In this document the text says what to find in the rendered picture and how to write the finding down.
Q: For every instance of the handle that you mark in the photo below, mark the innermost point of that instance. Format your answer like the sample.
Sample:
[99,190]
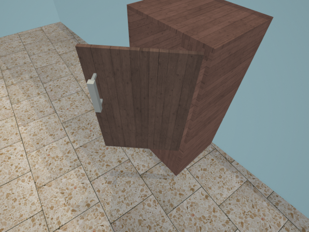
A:
[93,91]

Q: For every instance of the cupboard door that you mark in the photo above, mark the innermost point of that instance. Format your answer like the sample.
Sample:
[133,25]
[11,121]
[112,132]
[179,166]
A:
[146,92]

